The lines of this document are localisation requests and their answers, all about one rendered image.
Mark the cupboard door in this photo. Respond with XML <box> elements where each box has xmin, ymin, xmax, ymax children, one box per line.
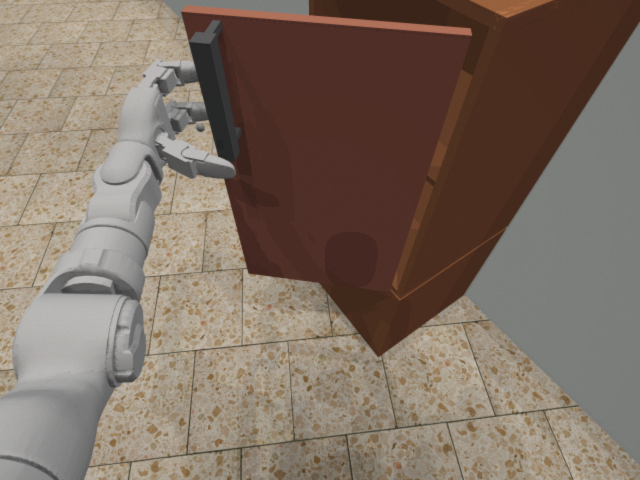
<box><xmin>181</xmin><ymin>5</ymin><xmax>472</xmax><ymax>292</ymax></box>

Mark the handle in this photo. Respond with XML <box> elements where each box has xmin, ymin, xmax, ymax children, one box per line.
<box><xmin>189</xmin><ymin>20</ymin><xmax>241</xmax><ymax>162</ymax></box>

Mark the robot left forearm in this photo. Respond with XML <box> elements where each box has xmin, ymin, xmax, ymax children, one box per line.
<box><xmin>12</xmin><ymin>141</ymin><xmax>163</xmax><ymax>381</ymax></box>

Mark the left robot upper arm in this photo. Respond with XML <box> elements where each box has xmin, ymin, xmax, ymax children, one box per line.
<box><xmin>0</xmin><ymin>293</ymin><xmax>146</xmax><ymax>480</ymax></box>

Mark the left robot hand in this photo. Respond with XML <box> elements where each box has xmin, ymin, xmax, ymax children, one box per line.
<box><xmin>118</xmin><ymin>59</ymin><xmax>236</xmax><ymax>179</ymax></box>

